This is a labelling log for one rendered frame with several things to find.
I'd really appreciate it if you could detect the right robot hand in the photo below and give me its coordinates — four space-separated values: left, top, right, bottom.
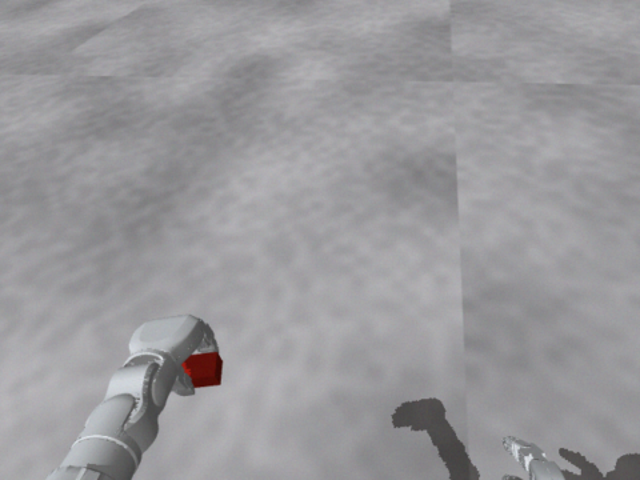
502 436 566 480

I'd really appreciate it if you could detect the left robot hand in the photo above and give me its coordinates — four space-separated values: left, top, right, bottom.
129 315 219 396

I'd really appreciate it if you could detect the small box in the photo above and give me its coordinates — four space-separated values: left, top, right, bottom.
182 352 223 388

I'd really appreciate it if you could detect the left robot arm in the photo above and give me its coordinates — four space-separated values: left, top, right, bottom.
45 349 178 480

